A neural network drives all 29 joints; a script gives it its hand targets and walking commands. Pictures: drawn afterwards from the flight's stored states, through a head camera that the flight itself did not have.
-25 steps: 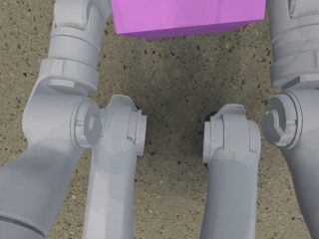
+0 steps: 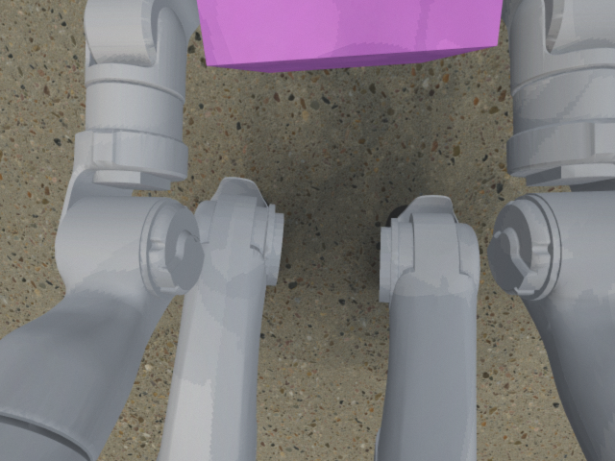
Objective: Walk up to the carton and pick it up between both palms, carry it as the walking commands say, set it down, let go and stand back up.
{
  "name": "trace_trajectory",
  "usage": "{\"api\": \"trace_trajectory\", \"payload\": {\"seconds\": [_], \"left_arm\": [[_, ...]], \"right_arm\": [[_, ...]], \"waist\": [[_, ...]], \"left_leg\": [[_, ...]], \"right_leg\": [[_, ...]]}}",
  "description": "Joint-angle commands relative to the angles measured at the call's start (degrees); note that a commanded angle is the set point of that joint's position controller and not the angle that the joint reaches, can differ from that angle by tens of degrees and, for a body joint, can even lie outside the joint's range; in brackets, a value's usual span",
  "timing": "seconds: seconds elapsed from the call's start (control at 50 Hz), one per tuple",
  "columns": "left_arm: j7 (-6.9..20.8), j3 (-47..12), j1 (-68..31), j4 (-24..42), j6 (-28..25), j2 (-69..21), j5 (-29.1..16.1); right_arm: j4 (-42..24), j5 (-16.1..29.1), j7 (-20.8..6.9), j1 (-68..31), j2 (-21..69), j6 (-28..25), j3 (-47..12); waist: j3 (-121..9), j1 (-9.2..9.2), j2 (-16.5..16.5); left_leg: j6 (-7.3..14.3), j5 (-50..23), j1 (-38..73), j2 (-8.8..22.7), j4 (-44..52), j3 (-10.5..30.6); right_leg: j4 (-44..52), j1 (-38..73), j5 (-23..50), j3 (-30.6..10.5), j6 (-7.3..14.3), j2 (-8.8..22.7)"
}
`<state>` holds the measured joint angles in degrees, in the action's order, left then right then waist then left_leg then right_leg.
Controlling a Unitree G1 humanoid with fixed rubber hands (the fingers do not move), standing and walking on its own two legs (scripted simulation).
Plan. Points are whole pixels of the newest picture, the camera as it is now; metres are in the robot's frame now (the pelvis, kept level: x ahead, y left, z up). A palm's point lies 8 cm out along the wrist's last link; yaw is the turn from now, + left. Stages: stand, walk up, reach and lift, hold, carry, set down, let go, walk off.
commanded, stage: reach and lift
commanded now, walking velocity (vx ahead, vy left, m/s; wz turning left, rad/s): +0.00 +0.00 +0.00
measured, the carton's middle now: out of the picture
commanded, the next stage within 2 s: none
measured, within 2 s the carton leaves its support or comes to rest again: neither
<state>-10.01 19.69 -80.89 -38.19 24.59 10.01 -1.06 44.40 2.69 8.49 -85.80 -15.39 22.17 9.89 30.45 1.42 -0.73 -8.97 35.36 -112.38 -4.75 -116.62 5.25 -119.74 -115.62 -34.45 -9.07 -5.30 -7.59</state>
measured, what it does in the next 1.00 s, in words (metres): rises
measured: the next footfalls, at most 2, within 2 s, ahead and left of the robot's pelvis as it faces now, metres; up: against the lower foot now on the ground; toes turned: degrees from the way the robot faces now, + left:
none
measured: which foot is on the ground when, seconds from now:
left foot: down 0.00-1.00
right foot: down 0.00-1.00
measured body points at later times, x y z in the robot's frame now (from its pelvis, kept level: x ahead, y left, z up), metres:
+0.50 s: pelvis -0.03 +0.01 +0.04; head +0.33 -0.02 +0.29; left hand +0.53 +0.15 -0.10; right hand +0.55 -0.14 -0.10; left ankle +0.12 +0.16 -0.39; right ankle +0.11 -0.13 -0.39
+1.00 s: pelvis -0.03 +0.00 +0.09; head +0.32 -0.02 +0.36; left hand +0.51 +0.15 -0.03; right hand +0.54 -0.14 -0.03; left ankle +0.12 +0.16 -0.39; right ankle +0.11 -0.13 -0.39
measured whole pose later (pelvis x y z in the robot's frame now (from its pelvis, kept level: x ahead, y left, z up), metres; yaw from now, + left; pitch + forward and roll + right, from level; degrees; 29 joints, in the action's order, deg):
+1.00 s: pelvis -0.03 +0.00 +0.09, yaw -2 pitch +24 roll +4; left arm -7.4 25.1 -76.6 -30.0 31.4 5.3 6.0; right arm 38.5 -3.3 5.8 -82.2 -11.0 28.3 16.2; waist 30.3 1.7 -2.0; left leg -8.3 27.5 -95.6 -5.0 -98.2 5.8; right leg -100.8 -98.4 -26.4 -10.0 -5.4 -7.6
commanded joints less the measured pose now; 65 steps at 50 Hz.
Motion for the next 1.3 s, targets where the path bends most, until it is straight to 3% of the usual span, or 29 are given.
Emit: {"api": "trace_trajectory", "payload": {"seconds": [0.0, 0.1, 0.12, 0.14, 0.16, 0.22, 0.24, 0.26, 0.28, 0.3, 0.48, 0.52, 0.54, 0.58, 0.62, 0.66, 0.76, 0.78, 0.8, 0.84, 0.86, 0.9, 0.96, 1.08, 1.1, 1.12, 1.18, 1.2, 1.28], "left_arm": [[16.04, -29.07, -54.95, 20.43, -5.77, -52.72, -9.86], [16.53, -26.65, -54.02, 15.75, -5.45, -55.03, -7.04], [16.76, -27.57, -51.50, 16.75, -5.41, -57.44, -7.45], [17.01, -27.63, -52.73, 15.89, -5.34, -57.84, -7.30], [17.03, -27.67, -52.55, 16.20, -4.98, -57.72, -6.71], [17.23, -28.15, -52.31, 15.03, -4.22, -59.74, -6.38], [17.50, -29.59, -54.67, 18.58, -4.11, -59.82, -7.09], [17.21, -29.63, -55.50, 18.80, -3.84, -59.34, -6.77], [17.28, -29.79, -55.35, 18.07, -3.46, -59.74, -7.10], [17.21, -30.18, -54.49, 17.92, -2.98, -60.92, -7.11], [17.25, -32.23, -61.94, 25.14, -0.83, -58.20, -9.59], [17.69, -30.81, -62.88, 22.55, -0.04, -57.56, -8.94], [17.69, -31.81, -61.76, 24.06, 0.16, -59.46, -9.46], [18.03, -29.39, -59.87, 19.75, 0.71, -58.66, -8.26], [18.58, -30.28, -58.57, 19.45, 1.04, -61.54, -8.38], [19.03, -28.40, -58.56, 16.84, 0.80, -61.37, -7.21], [20.05, -29.33, -55.45, 17.59, 0.85, -64.64, -7.17], [20.07, -29.02, -54.73, 17.10, 0.97, -64.36, -6.88], [20.10, -28.84, -52.46, 16.30, 1.13, -65.24, -6.60], [20.24, -31.20, -55.13, 21.47, 0.95, -64.36, -7.83], [20.21, -31.28, -54.59, 21.92, 1.06, -62.99, -7.71], [20.20, -32.90, -55.10, 24.32, 1.07, -62.25, -8.27], [20.07, -34.36, -53.73, 24.20, 1.76, -62.08, -8.98], [19.61, -35.13, -53.92, 26.60, 1.31, -62.99, -10.35], [19.54, -34.94, -52.85, 24.07, 1.52, -63.49, -10.29], [19.56, -34.39, -53.57, 23.33, 1.54, -63.44, -10.06], [19.46, -34.18, -52.01, 24.07, 1.29, -64.78, -9.90], [19.70, -32.86, -53.64, 21.91, 1.26, -62.84, -8.89], [20.09, -31.65, -48.95, 18.37, 1.19, -65.26, -7.81]], "right_arm": [[-16.85, 9.66, -15.08, -45.12, 64.25, -2.02, -27.10], [-7.41, 4.77, -16.26, -39.80, 64.62, -1.70, -20.77], [-10.09, 5.82, -16.60, -40.61, 65.18, -2.12, -22.26], [-7.29, 4.44, -16.84, -37.68, 66.32, -1.65, -21.49], [-8.21, 4.96, -17.12, -38.78, 66.08, -1.56, -21.80], [-7.78, 4.07, -18.18, -39.49, 66.01, -0.98, -20.90], [-9.45, 5.44, -18.31, -40.40, 66.65, -0.73, -22.60], [-8.69, 5.18, -18.66, -39.22, 66.55, -0.40, -22.42], [-10.28, 5.05, -18.56, -41.60, 65.48, -0.33, -22.11], [-11.03, 5.99, -18.81, -42.60, 66.19, -0.15, -22.71], [-15.13, 8.77, -17.98, -46.35, 68.03, 2.69, -25.71], [-13.32, 7.93, -17.83, -46.61, 67.45, 3.26, -23.77], [-15.70, 8.68, -17.94, -46.62, 68.29, 3.16, -24.92], [-13.86, 7.66, -18.04, -47.70, 68.02, 3.71, -23.87], [-13.88, 7.12, -18.45, -45.90, 69.18, 3.60, -23.76], [-10.52, 6.01, -18.85, -44.96, 70.11, 3.68, -21.71], [-10.25, 4.84, -19.89, -42.17, 71.01, 3.72, -21.55], [-9.78, 5.17, -20.08, -41.49, 71.35, 3.81, -22.27], [-11.04, 4.84, -19.97, -41.31, 71.94, 3.73, -22.60], [-11.90, 5.70, -19.90, -39.61, 72.81, 4.16, -23.98], [-14.28, 7.20, -19.90, -41.27, 72.75, 4.13, -25.88], [-16.08, 8.27, -19.58, -40.86, 73.57, 4.61, -27.71], [-17.57, 8.25, -19.23, -40.65, 71.77, 4.75, -27.54], [-19.14, 8.97, -18.32, -40.15, 72.38, 4.50, -28.46], [-17.78, 8.34, -18.14, -39.31, 72.26, 4.49, -27.66], [-18.10, 7.98, -18.03, -39.83, 70.13, 4.20, -26.66], [-18.23, 7.44, -17.72, -38.94, 72.61, 4.23, -26.72], [-14.25, 6.13, -18.18, -38.49, 70.91, 4.37, -24.35], [-13.17, 5.17, -18.77, -37.10, 72.84, 4.06, -24.93]], "waist": [[-139.94, 7.46, -7.24], [-129.21, 6.04, -5.52], [-132.23, 6.50, -4.48], [-132.49, 5.24, -4.89], [-133.33, 6.11, -3.56], [-133.38, 5.12, -3.43], [-136.44, 5.10, -2.76], [-137.75, 6.02, -2.05], [-137.53, 4.35, -3.47], [-139.57, 5.46, -1.24], [-147.99, 5.47, -4.45], [-146.03, 4.89, -3.37], [-150.15, 6.28, -3.30], [-144.91, 6.85, -5.17], [-147.09, 4.78, -4.38], [-141.46, 5.86, -3.85], [-143.26, 4.67, -3.89], [-142.94, 5.64, -2.69], [-143.98, 5.76, -4.35], [-148.47, 5.05, -4.02], [-150.06, 7.11, -3.54], [-153.20, 7.89, -3.64], [-152.21, 6.67, -4.05], [-155.02, 6.85, -3.30], [-151.63, 6.41, -3.99], [-150.32, 6.06, -1.70], [-150.92, 6.02, -2.76], [-143.28, 5.27, -3.57], [-141.63, 6.05, -4.21]], "left_leg": [[6.20, -33.17, 38.59, -4.08, 9.54, -16.38], [6.08, -30.00, 37.95, -3.76, 12.44, -15.61], [6.07, -31.48, 40.02, -4.17, 12.65, -15.52], [5.68, -31.73, 40.24, -3.95, 12.84, -15.88], [5.76, -31.51, 41.07, -4.14, 13.25, -15.72], [5.85, -30.34, 43.62, -3.86, 14.61, -15.38], [5.89, -31.11, 45.34, -3.93, 14.37, -15.40], [5.52, -31.35, 46.66, -4.02, 15.13, -15.09], [5.71, -30.09, 46.29, -3.91, 15.28, -14.71], [5.52, -30.15, 47.93, -4.17, 15.61, -15.31], [6.01, -27.33, 49.84, -4.29, 18.26, -15.00], [6.27, -23.24, 48.72, -4.03, 19.13, -15.35], [5.95, -24.93, 51.58, -4.21, 19.95, -15.04], [6.27, -22.88, 47.71, -4.18, 20.50, -15.55], [6.13, -23.52, 49.70, -4.15, 20.84, -15.53], [6.44, -21.29, 47.02, -4.21, 22.10, -15.48], [6.11, -24.16, 50.33, -4.46, 24.34, -14.93], [6.17, -24.24, 50.64, -4.60, 24.51, -14.97], [6.00, -26.06, 50.78, -4.48, 24.92, -15.00], [6.04, -28.22, 54.14, -4.97, 25.41, -14.45], [6.13, -28.64, 54.28, -5.26, 25.52, -14.96], [6.14, -29.93, 55.17, -5.29, 26.07, -14.80], [6.13, -30.09, 57.92, -5.00, 27.57, -14.21], [5.90, -30.16, 61.43, -5.05, 28.70, -13.83], [5.95, -30.12, 60.01, -4.88, 29.69, -13.44], [5.72, -28.11, 60.28, -4.84, 29.92, -13.56], [6.07, -27.59, 61.89, -5.04, 31.89, -13.64], [6.06, -24.36, 58.41, -4.78, 32.48, -13.00], [6.21, -24.01, 59.36, -4.75, 34.36, -12.99]], "right_leg": [[12.10, 62.85, 39.70, 13.24, 1.78, -1.20], [14.65, 51.92, 31.69, 14.16, 2.60, -1.38], [15.01, 53.46, 33.28, 13.97, 2.69, -1.45], [15.67, 53.70, 33.81, 14.20, 2.84, -1.57], [15.52, 53.98, 33.48, 14.27, 2.74, -1.51], [16.99, 50.39, 30.06, 14.95, 2.84, -1.56], [16.93, 52.56, 30.99, 14.61, 2.58, -1.47], [17.08, 51.97, 30.86, 14.73, 2.95, -1.37], [17.51, 52.01, 29.23, 15.02, 2.76, -1.60], [17.79, 51.85, 28.89, 14.99, 2.93, -1.38], [20.65, 60.06, 27.19, 14.02, 2.50, -1.49], [21.98, 59.27, 23.27, 13.79, 2.87, -1.45], [22.48, 62.03, 24.44, 13.73, 3.20, -1.57], [23.10, 60.20, 22.01, 13.82, 2.76, -1.58], [24.08, 62.19, 23.17, 13.65, 3.07, -1.51], [24.98, 58.77, 20.72, 13.60, 2.86, -1.20], [26.79, 60.14, 23.04, 14.38, 2.79, -1.71], [27.15, 60.19, 23.62, 13.65, 3.19, -1.49], [27.74, 61.83, 24.80, 13.82, 2.97, -1.82], [27.72, 64.81, 27.46, 13.97, 2.63, -1.92], [28.31, 66.11, 28.10, 13.29, 2.27, -1.87], [28.70, 69.24, 30.06, 12.44, 2.37, -2.00], [29.82, 69.51, 29.21, 13.12, 2.42, -2.23], [32.06, 73.91, 28.94, 11.50, 2.88, -2.26], [32.24, 72.46, 28.71, 12.09, 2.60, -2.08], [32.97, 71.82, 26.92, 11.33, 3.15, -2.00], [35.05, 75.78, 26.82, 11.14, 3.03, -2.10], [34.86, 70.29, 23.48, 11.82, 2.82, -2.06], [36.76, 71.93, 22.77, 11.65, 2.79, -1.94]]}}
